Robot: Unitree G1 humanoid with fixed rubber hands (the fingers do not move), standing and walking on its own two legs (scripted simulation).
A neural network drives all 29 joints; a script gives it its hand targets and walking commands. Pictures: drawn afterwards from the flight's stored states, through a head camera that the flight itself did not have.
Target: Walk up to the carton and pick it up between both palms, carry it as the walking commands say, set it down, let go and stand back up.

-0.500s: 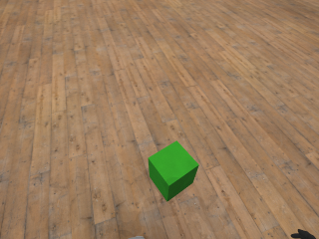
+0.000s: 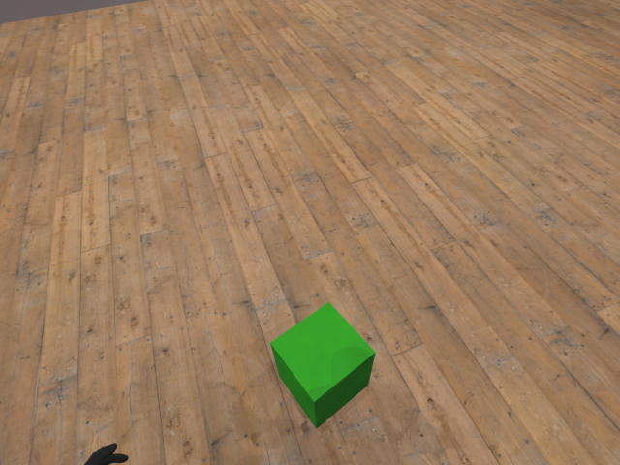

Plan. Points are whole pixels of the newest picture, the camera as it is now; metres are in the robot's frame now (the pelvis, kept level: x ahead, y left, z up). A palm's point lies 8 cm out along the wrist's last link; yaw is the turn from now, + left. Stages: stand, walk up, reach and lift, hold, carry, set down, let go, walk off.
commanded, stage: walk up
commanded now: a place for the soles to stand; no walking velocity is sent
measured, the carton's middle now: (322, 365) +0.50 +0.02 -0.63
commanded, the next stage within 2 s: none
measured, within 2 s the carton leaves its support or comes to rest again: neither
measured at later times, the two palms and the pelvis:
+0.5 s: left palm out of the picture +0.11 +0.32 -0.08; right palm out of the picture +0.13 -0.32 -0.07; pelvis +0.01 +0.00 +0.02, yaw +2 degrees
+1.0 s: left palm (141, 456) +0.16 +0.26 -0.08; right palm out of the picture +0.14 -0.52 -0.02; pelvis +0.05 -0.12 -0.01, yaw +11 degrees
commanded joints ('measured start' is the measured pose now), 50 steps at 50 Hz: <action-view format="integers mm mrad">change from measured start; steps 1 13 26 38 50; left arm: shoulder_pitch -20 -156 -196 -199 87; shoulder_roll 186 176 158 185 383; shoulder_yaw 35 21 7 106 207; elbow -7 118 234 -59 -140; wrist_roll -13 -3 -5 67 86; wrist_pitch -7 5 10 114 89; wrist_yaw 8 8 4 -90 -80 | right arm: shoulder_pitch -45 -164 -248 -41 99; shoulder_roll -216 -157 -151 -346 -184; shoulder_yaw -48 -22 -8 -148 -69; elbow -5 115 218 111 -55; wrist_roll -1 4 -5 -22 -39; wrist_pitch -15 5 15 -27 -28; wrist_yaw -10 4 7 -96 -126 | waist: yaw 17 4 5 12 152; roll -88 -18 -4 21 -374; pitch -112 -80 -52 19 -106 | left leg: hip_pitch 25 76 101 252 -537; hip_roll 111 81 90 326 -121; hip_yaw -146 -104 -125 -540 -84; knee -103 -224 -343 -371 399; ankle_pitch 237 191 166 -108 -389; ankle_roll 79 35 19 236 40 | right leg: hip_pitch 124 161 224 -367 355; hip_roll -65 -79 -75 -56 -259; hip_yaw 85 65 48 209 478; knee -140 -257 -367 345 -328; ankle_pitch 176 79 40 -118 -170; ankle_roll -84 -70 -41 -37 -169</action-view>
